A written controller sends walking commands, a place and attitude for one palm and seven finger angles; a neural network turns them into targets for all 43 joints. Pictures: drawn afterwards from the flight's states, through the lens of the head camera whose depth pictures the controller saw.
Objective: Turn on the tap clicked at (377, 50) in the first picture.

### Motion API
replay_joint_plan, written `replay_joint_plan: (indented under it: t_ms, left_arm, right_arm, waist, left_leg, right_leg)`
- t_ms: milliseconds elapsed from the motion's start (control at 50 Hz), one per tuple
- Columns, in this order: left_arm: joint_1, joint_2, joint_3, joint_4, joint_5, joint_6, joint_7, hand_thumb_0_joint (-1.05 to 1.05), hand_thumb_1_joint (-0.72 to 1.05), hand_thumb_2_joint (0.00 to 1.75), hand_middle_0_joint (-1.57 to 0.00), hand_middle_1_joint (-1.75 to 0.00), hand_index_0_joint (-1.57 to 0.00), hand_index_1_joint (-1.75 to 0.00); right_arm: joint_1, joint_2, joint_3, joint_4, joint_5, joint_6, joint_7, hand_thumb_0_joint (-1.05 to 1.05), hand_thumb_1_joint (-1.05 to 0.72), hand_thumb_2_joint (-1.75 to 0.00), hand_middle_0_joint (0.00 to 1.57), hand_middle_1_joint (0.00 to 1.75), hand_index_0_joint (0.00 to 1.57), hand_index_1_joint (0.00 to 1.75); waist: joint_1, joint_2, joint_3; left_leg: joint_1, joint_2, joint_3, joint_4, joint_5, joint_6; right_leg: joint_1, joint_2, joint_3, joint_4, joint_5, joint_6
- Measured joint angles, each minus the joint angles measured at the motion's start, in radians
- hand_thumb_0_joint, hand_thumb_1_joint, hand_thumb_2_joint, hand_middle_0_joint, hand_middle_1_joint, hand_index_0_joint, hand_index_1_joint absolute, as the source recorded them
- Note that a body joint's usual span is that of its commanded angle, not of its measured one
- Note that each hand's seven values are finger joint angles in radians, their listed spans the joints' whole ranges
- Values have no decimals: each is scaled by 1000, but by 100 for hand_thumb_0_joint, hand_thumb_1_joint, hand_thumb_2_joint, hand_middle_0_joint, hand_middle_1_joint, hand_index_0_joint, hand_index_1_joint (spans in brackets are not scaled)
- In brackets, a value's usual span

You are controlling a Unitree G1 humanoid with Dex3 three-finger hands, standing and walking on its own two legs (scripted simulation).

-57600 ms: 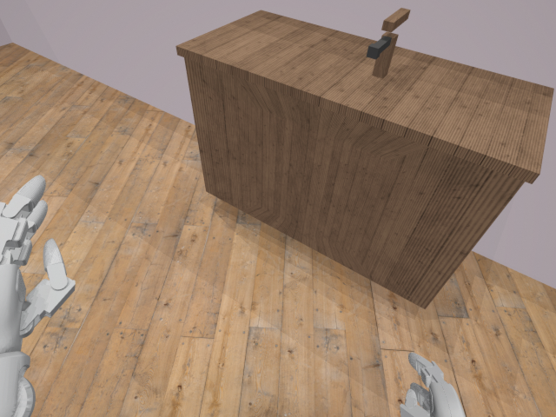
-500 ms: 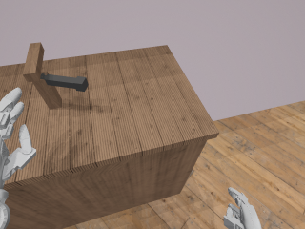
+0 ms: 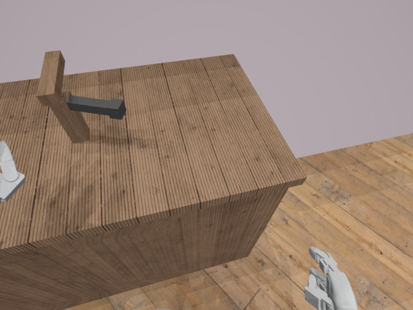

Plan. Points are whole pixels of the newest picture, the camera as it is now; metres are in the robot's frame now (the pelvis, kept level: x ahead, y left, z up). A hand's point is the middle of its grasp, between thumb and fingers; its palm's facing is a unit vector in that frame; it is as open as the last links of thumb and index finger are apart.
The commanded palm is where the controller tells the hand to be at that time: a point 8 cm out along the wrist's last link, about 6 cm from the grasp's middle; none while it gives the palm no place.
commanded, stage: come to a stop and stand still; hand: left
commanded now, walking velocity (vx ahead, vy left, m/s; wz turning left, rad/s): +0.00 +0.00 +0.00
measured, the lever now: (116, 109) +0.44 +0.23 +0.12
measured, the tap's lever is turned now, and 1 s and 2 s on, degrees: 66 66 66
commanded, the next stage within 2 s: look again from close up in 0.84 s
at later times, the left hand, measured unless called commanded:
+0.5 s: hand out of the picture +0.20 +0.32 +0.15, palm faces +0.42 -0.85 -0.32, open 7.4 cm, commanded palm +0.14 +0.35 +0.18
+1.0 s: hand out of the picture +0.20 +0.32 +0.16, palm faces +0.42 -0.83 -0.37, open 7.4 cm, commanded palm +0.14 +0.34 +0.18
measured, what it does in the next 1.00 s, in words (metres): shifts its weight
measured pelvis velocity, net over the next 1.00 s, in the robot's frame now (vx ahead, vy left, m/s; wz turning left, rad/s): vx -0.01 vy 0.06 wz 0.04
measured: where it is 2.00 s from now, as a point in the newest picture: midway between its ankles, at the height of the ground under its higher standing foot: outside the picture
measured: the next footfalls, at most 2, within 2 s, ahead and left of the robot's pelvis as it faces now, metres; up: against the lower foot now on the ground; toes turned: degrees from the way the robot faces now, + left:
none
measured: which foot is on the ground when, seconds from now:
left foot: down 0.00-1.00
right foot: down 0.00-1.00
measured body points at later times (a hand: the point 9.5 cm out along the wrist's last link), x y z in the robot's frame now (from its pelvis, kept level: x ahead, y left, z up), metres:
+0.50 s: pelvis -0.01 +0.07 +0.00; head +0.01 +0.09 +0.45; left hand +0.18 +0.36 +0.17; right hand +0.18 -0.13 -0.06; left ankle +0.02 +0.13 -0.74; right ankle +0.00 -0.09 -0.74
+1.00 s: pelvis -0.01 +0.06 +0.01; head +0.01 +0.08 +0.45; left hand +0.17 +0.36 +0.18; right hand +0.18 -0.16 -0.07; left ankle +0.02 +0.13 -0.74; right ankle +0.00 -0.09 -0.74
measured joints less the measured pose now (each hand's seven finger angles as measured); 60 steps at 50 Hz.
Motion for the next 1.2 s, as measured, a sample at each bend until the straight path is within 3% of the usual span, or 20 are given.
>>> replay_joint_plan:
  t_ms: [60, 120, 180, 260, 320, 380, 500, 680, 840, 1200]
  left_arm:
    - [100, -75, -93, -68, 5, 3, -2, 1, 90, 90, -21, -30, -20, -30]
    - [190, -88, -159, -113, 15, -2, -19, 1, 89, 90, -21, -30, -21, -30]
    - [222, -52, -142, -119, 13, -9, -16, 1, 89, 90, -22, -30, -21, -30]
    - [159, -26, -77, -89, 12, -13, 8, 1, 88, 90, -22, -30, -22, -30]
    - [94, -48, -60, -68, 18, -19, 26, 1, 89, 90, -22, -30, -21, -30]
    - [67, -91, -87, -59, 31, -20, 33, 1, 89, 90, -21, -30, -21, -30]
    - [94, -113, -148, -60, 53, -12, 18, 1, 89, 90, -21, -30, -21, -30]
    - [121, -51, -91, -124, 43, -22, 16, 1, 89, 90, -21, -30, -21, -30]
    - [157, -65, -105, -116, 39, -20, 16, 1, 89, 90, -21, -30, -21, -30]
    - [158, -79, -121, -92, 33, -15, 20, 1, 89, 90, -21, -30, -21, -30]
  right_arm:
    - [-15, -10, -4, -11, 5, -1, 14, 1, -90, -90, 21, 30, 20, 30]
    - [-11, 8, 4, -8, 0, 7, 2, 1, -90, -90, 21, 30, 20, 30]
    - [6, 32, 20, -4, -5, 18, -20, 1, -90, -90, 21, 30, 20, 30]
    - [26, 44, 38, 6, -8, 11, -35, 1, -90, -90, 21, 30, 20, 30]
    - [29, 43, 47, 16, -8, -3, -31, 1, -90, -90, 21, 30, 20, 30]
    - [24, 43, 53, 19, -9, -13, -22, 1, -90, -90, 21, 30, 20, 30]
    - [3, 60, 64, 13, -13, -12, -12, 1, -90, -90, 21, 30, 20, 30]
    - [6, 59, 60, 8, -14, -6, -14, 1, -90, -90, 21, 30, 20, 30]
    - [9, 34, 40, 20, -6, 15, -17, 1, -90, -90, 21, 30, 20, 30]
    - [4, 24, 37, 17, -3, 20, -33, 1, -90, -90, 21, 30, 20, 30]
  waist:
    - [-25, 21, -6]
    - [-40, 12, -23]
    - [-36, -15, -37]
    - [-9, -33, -40]
    - [10, -33, -40]
    - [18, -27, -42]
    - [3, -22, -35]
    - [-7, -29, -7]
    - [-11, -10, -24]
    - [-10, 12, -36]
  left_leg:
    - [0, -14, 13, 16, -7, 21]
    - [6, -25, 14, 17, -9, 33]
    - [16, -36, 10, 3, -1, 42]
    - [23, -49, 3, -14, 13, 56]
    - [26, -61, 2, -23, 22, 69]
    - [28, -74, 5, -34, 30, 81]
    - [29, -87, 11, -47, 39, 95]
    - [29, -90, 3, -49, 39, 95]
    - [38, -89, -1, -52, 35, 91]
    - [41, -65, -17, -62, 43, 68]
  right_leg:
    - [3, -15, 12, 10, -7, 15]
    - [15, -26, 12, 0, -5, 25]
    - [29, -36, 9, -18, 2, 33]
    - [48, -49, 1, -49, 21, 46]
    - [55, -61, -1, -64, 30, 57]
    - [56, -74, 2, -71, 34, 65]
    - [59, -88, 6, -88, 44, 77]
    - [69, -91, -3, -106, 49, 79]
    - [81, -90, -7, -112, 47, 84]
    - [90, -65, -20, -133, 60, 61]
